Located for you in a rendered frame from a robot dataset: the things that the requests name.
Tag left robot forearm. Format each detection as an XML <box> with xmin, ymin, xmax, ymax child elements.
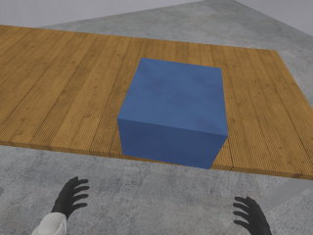
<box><xmin>31</xmin><ymin>212</ymin><xmax>67</xmax><ymax>235</ymax></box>

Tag robot left hand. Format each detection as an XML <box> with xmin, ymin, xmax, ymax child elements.
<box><xmin>51</xmin><ymin>176</ymin><xmax>90</xmax><ymax>220</ymax></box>

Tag robot right hand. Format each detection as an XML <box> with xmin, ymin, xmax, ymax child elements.
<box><xmin>233</xmin><ymin>196</ymin><xmax>272</xmax><ymax>235</ymax></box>

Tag carton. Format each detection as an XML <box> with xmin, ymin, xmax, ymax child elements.
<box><xmin>116</xmin><ymin>58</ymin><xmax>229</xmax><ymax>169</ymax></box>

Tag table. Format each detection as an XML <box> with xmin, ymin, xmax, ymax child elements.
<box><xmin>0</xmin><ymin>24</ymin><xmax>313</xmax><ymax>223</ymax></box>

